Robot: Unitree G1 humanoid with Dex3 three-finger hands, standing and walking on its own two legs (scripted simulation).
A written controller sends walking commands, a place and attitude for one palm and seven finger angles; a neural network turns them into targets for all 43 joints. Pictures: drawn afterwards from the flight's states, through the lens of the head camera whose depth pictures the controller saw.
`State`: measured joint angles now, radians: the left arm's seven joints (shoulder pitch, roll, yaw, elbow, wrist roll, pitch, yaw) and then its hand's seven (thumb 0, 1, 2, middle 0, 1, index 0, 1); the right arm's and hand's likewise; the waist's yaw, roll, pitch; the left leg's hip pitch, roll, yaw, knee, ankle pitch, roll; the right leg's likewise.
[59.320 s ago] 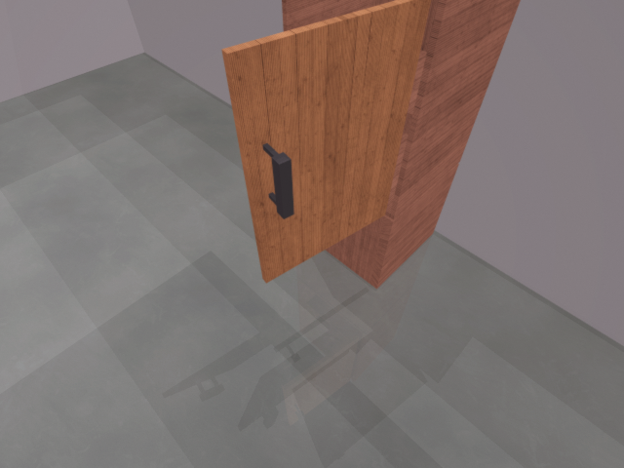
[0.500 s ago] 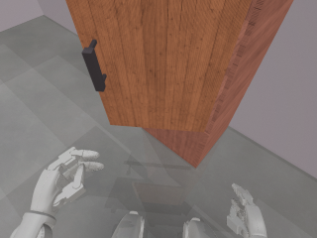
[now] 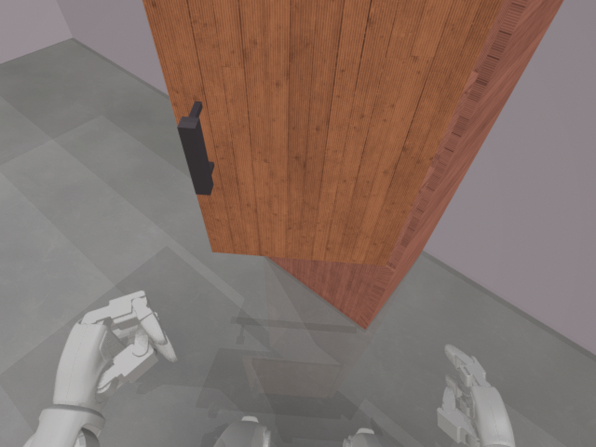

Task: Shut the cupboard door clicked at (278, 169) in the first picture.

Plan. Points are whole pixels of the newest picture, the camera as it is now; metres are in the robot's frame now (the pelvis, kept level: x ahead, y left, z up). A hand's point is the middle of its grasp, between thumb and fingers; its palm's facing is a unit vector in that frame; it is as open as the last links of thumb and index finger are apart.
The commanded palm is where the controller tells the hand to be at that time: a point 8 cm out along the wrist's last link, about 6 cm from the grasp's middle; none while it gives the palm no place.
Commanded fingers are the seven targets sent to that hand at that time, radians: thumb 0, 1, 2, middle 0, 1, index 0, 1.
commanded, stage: raise the hand and make a fist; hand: left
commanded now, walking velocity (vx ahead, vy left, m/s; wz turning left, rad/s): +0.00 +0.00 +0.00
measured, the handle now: (200, 149) +0.53 +0.20 +0.08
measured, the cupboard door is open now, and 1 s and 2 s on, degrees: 35 35 35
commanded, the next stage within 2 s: bring the fist close to the handle in 0.74 s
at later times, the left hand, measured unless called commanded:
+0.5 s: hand (151, 329) +0.23 +0.19 +0.08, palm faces -0.01 -1.00 -0.03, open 3.1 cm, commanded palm +0.20 +0.24 +0.09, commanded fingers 0.00 0.90 0.90 -1.30 -1.50 -1.30 -1.50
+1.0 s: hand (170, 320) +0.24 +0.17 +0.08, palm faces -0.01 -1.00 -0.05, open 3.1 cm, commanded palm +0.23 +0.22 +0.09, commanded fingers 0.00 0.90 0.90 -1.30 -1.50 -1.30 -1.50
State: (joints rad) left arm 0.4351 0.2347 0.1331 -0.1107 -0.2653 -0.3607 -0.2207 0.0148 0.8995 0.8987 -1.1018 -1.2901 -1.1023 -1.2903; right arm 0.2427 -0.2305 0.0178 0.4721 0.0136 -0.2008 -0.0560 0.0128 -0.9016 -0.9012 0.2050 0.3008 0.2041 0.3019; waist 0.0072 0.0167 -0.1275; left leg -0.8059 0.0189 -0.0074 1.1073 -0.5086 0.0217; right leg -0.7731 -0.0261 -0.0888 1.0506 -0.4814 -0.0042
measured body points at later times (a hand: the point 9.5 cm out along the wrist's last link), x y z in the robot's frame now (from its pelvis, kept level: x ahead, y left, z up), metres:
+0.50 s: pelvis +0.01 +0.00 +0.01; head +0.04 +0.00 +0.46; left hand +0.23 +0.24 +0.09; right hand +0.17 -0.24 -0.05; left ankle +0.02 +0.10 -0.66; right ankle +0.02 -0.12 -0.66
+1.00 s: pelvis +0.00 -0.02 +0.01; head +0.04 -0.03 +0.46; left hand +0.24 +0.22 +0.09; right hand +0.18 -0.25 -0.06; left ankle +0.02 +0.10 -0.66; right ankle +0.02 -0.12 -0.66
